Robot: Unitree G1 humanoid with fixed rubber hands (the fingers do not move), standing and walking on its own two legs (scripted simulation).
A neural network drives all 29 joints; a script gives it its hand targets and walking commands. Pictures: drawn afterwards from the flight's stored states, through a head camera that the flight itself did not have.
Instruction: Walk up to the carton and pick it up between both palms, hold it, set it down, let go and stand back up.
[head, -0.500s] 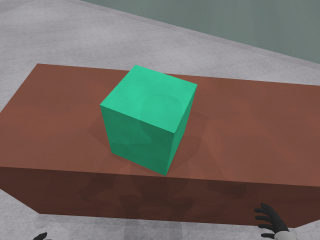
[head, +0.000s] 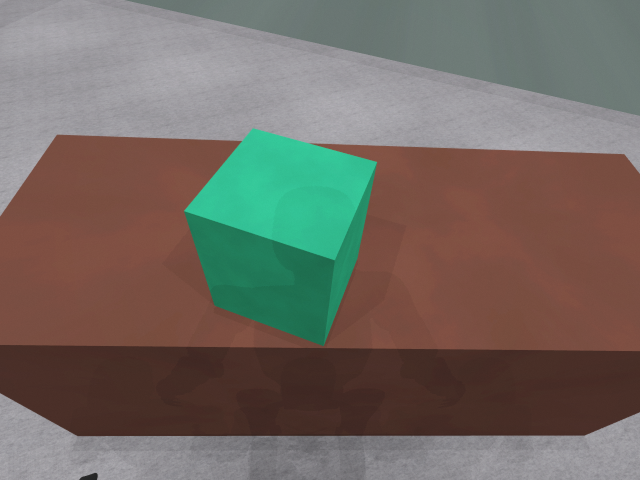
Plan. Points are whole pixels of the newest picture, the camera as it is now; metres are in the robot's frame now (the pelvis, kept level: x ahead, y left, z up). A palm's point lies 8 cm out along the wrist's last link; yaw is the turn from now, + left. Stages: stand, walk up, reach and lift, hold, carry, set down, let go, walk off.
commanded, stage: walk up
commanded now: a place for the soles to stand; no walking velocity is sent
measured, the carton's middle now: (289, 239) +0.47 +0.04 -0.04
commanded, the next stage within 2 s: reach and lift in 0.12 s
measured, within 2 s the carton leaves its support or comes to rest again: neither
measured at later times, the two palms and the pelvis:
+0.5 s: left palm (109, 423) +0.21 +0.27 -0.10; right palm (539, 441) +0.17 -0.29 -0.08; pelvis +0.02 +0.00 -0.02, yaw -1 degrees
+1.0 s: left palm (85, 435) +0.19 +0.29 -0.08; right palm (502, 468) +0.13 -0.23 -0.07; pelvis +0.00 +0.02 -0.01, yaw -4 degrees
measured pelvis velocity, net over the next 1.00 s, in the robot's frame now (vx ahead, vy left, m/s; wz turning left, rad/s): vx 0.00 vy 0.02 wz -0.06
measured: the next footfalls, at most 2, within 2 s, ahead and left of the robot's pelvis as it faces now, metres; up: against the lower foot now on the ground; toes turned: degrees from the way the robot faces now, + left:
none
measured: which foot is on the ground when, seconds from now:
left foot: down 0.00-1.00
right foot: down 0.00-1.00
